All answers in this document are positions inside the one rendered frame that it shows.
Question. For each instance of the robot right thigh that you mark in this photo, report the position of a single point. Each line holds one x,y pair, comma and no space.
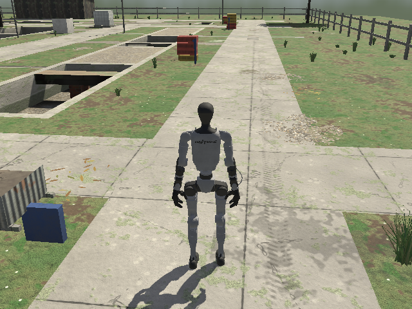
221,189

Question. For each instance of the right robot upper arm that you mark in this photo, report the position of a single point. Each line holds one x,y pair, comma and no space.
228,147

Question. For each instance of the robot left forearm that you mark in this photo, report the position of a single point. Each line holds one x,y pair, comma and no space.
178,176

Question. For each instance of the robot right forearm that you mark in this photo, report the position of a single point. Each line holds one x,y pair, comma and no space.
233,176

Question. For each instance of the robot left hand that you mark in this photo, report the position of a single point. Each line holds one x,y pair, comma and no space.
176,198

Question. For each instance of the robot torso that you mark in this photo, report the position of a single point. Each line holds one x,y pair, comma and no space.
205,156

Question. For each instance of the left robot upper arm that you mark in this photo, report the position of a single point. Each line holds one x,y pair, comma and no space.
183,148

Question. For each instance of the robot right hand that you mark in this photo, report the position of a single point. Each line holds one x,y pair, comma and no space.
235,198

